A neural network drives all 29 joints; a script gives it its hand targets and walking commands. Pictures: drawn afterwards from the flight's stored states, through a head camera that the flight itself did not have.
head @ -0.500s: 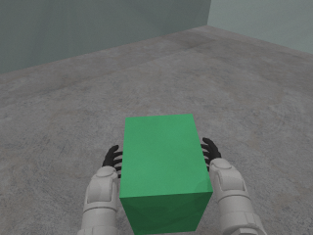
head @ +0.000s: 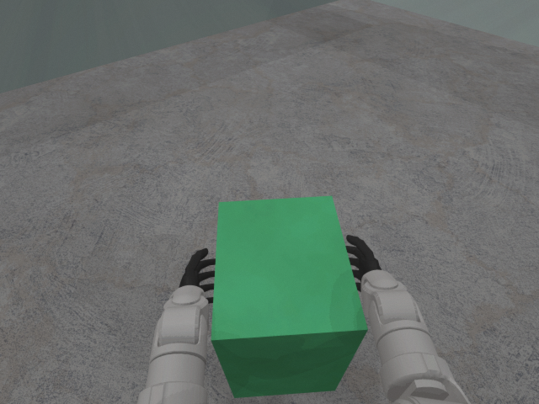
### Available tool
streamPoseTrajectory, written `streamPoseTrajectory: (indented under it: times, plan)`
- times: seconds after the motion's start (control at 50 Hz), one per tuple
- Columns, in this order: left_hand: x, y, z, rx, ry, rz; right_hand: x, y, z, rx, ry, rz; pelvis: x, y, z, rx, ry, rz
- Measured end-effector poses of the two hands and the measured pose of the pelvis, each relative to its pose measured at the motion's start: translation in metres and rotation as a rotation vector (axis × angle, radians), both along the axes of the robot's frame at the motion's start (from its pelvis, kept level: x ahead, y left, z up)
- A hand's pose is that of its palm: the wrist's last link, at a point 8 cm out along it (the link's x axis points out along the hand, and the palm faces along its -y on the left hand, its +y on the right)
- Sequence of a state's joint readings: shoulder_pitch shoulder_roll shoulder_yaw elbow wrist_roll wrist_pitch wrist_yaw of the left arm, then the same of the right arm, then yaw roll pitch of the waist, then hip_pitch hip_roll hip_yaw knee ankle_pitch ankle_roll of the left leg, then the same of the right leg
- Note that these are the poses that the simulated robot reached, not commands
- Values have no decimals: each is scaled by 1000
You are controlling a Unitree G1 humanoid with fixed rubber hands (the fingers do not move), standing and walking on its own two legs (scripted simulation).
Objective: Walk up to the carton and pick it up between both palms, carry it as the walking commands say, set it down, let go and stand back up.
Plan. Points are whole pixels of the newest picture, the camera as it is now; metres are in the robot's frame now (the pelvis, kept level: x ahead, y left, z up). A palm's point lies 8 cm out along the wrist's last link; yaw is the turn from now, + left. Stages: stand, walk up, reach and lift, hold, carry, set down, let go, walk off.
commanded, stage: set down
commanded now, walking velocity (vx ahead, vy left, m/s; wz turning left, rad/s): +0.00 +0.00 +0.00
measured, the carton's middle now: (280, 302) +0.32 +0.03 -0.07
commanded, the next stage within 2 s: none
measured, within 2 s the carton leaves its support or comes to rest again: neither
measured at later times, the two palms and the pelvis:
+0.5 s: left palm (201, 315) +0.29 +0.17 -0.08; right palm (357, 296) +0.35 -0.11 -0.07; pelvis -0.02 -0.03 -0.03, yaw +2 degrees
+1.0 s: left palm (207, 318) +0.33 +0.18 -0.17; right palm (342, 300) +0.38 -0.10 -0.16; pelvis -0.05 +0.00 -0.10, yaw +2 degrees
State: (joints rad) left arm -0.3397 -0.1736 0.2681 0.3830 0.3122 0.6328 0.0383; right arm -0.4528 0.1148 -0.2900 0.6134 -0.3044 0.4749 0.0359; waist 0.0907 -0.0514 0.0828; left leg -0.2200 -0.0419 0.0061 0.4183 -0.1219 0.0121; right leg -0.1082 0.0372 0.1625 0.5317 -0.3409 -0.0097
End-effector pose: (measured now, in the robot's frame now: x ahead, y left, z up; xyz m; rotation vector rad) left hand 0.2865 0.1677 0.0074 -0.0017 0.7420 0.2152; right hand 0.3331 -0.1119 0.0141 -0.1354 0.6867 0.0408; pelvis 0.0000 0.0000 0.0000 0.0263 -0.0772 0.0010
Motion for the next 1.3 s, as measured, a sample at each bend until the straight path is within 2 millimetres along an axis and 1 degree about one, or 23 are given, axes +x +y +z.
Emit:
streamPoseTrajectory:
  times: [0.12, 0.22, 0.28, 0.42, 0.5, 0.6, 0.68, 0.76, 0.86, 0.96, 1.06, 1.16, 1.3]
  plan:
    - [-8, 1, -20, 15, 0, 15, -1, 2, -21, 19, 3, 2, 8, -12, 0, -11, 76, 18]
    - [-12, -2, -39, -2, 12, 32, -3, 1, -41, 31, 20, -12, 7, -22, -5, -20, 135, 37]
    - [-10, -4, -50, -8, 4, 35, -1, -2, -50, 34, 14, -19, 3, -26, -10, -24, 168, 41]
    - [2, -4, -71, -4, -33, 18, 9, -2, -68, 31, -22, -32, -10, -32, -22, -30, 240, 41]
    - [6, -2, -86, -6, -35, 15, 13, 1, -81, 29, -25, -34, -18, -31, -30, -34, 283, 41]
    - [9, 4, -108, -9, -29, 16, 17, 6, -103, 28, -19, -34, -27, -26, -41, -42, 342, 42]
    - [13, 8, -128, -11, -28, 18, 22, 10, -121, 31, -18, -36, -35, -20, -54, -49, 390, 44]
    - [22, 10, -145, -12, -39, 20, 30, 13, -137, 34, -28, -41, -42, -13, -67, -55, 428, 44]
    - [32, 10, -161, -19, -45, 27, 39, 13, -153, 41, -31, -45, -48, -5, -83, -57, 466, 42]
    - [39, 8, -174, -27, -42, 34, 45, 11, -166, 49, -27, -48, -48, 0, -96, -57, 501, 39]
    - [46, 7, -185, -21, -43, 38, 54, 10, -176, 55, -27, -45, -48, 0, -108, -54, 539, 36]
    - [54, 5, -197, -14, -44, 44, 64, 9, -189, 62, -28, -38, -49, -5, -120, -52, 576, 36]
    - [62, 4, -225, -5, -42, 44, 75, 8, -216, 62, -26, -34, -51, -14, -139, -47, 638, 30]
